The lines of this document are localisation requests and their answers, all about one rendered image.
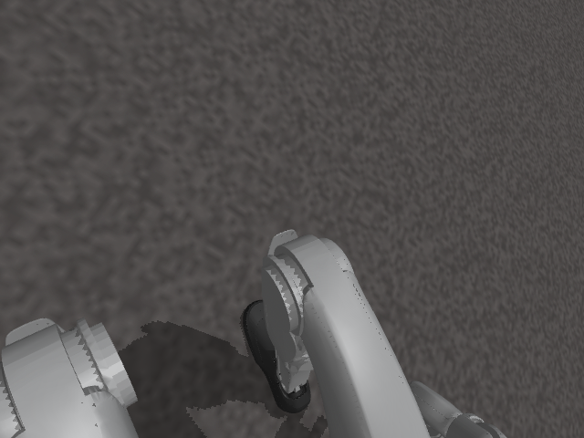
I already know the right robot foot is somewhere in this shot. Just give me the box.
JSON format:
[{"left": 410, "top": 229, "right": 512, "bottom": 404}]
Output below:
[{"left": 243, "top": 300, "right": 310, "bottom": 413}]

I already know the right robot hand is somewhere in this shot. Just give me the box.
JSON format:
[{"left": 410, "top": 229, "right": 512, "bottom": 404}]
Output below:
[{"left": 408, "top": 381, "right": 463, "bottom": 438}]

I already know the right robot arm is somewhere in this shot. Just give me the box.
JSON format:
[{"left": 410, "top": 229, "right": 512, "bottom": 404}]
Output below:
[{"left": 446, "top": 413, "right": 507, "bottom": 438}]

